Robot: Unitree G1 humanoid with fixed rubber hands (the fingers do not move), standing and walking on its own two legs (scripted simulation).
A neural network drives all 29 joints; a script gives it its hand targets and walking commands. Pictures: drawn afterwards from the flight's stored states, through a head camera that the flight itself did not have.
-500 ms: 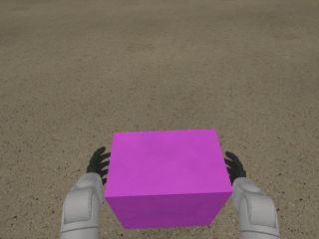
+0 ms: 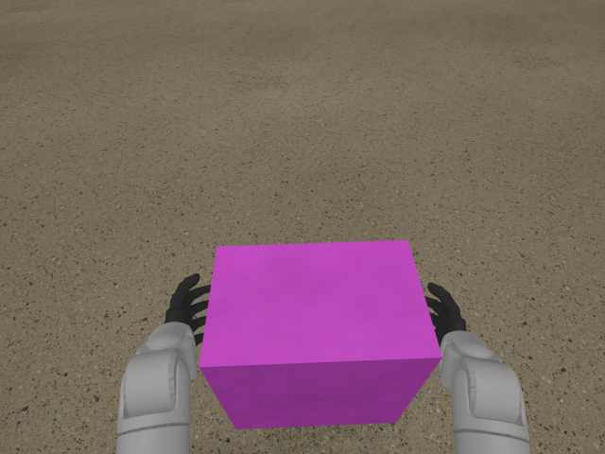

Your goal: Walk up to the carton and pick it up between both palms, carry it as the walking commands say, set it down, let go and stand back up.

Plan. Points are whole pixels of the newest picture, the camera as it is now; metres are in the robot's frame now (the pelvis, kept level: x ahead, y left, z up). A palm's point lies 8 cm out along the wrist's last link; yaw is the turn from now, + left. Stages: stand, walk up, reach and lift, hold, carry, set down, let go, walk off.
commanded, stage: hold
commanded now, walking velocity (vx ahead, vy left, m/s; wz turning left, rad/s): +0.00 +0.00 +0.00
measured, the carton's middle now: (314, 342) +0.28 +0.00 -0.01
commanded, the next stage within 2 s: set down in 0.42 s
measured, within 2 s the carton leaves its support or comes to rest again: neither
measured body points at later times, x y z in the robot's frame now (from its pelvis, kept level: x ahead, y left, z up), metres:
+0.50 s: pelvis +0.00 +0.01 +0.01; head -0.04 +0.03 +0.46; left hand +0.29 +0.16 +0.04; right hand +0.26 -0.19 +0.03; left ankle +0.07 +0.11 -0.73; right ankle -0.01 -0.09 -0.73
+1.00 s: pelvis +0.00 +0.03 +0.00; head +0.03 +0.04 +0.44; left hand +0.33 +0.15 -0.02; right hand +0.29 -0.20 -0.02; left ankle +0.07 +0.11 -0.73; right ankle -0.01 -0.09 -0.73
